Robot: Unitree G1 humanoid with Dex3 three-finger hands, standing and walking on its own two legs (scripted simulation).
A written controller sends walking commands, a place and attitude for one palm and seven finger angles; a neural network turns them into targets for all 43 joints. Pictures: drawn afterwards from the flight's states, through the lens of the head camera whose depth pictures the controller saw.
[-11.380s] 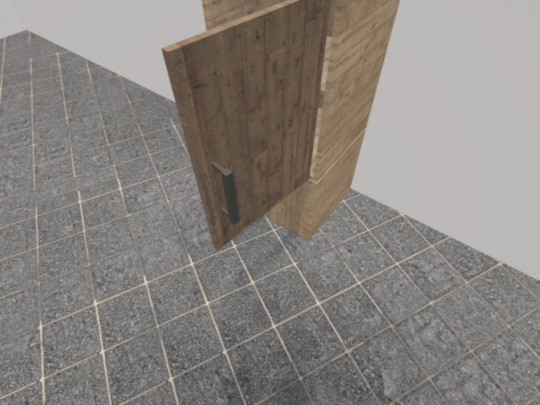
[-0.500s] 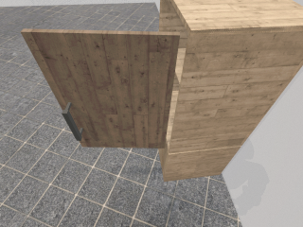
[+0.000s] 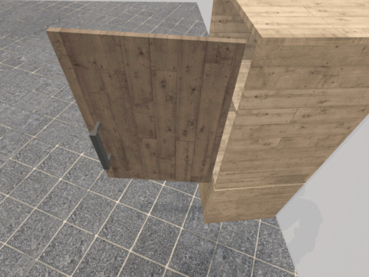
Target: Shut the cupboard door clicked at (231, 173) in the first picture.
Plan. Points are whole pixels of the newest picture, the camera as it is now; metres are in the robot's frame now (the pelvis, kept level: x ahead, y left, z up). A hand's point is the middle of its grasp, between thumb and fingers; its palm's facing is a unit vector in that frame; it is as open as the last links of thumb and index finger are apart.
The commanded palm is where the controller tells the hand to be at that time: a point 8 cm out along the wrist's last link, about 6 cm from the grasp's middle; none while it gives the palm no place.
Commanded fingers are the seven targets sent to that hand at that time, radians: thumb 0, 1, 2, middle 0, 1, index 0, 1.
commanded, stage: shuffle to correct the standing spot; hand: left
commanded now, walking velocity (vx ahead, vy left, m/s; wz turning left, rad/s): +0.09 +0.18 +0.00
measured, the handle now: (102, 147) +0.48 +0.31 -0.10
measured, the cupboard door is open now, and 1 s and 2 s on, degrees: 82 82 82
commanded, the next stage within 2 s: come to a stop and stand still in 0.50 s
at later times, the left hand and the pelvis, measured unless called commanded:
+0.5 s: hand out of the picture +0.04 +0.22 -0.15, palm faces +0.07 -0.97 -0.24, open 7.3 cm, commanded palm none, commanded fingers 0.00 0.90 0.90 -0.20 -0.30 -0.20 -0.30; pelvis +0.04 +0.04 +0.02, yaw +1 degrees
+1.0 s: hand out of the picture +0.10 +0.31 -0.17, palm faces +0.01 -0.98 -0.20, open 7.3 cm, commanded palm none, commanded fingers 0.00 0.90 0.90 -0.20 -0.30 -0.20 -0.30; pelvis +0.05 +0.11 +0.01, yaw +0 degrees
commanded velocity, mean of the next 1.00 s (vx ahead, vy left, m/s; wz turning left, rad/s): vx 0.02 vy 0.01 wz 0.00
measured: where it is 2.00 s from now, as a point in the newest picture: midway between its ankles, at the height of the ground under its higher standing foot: outside the picture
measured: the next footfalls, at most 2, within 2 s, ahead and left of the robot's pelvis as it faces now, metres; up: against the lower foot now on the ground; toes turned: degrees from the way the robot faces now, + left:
right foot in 0.24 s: +0.04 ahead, -0.08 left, +0.00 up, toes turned -7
left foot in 0.66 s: +0.15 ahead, +0.22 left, +0.00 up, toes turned +6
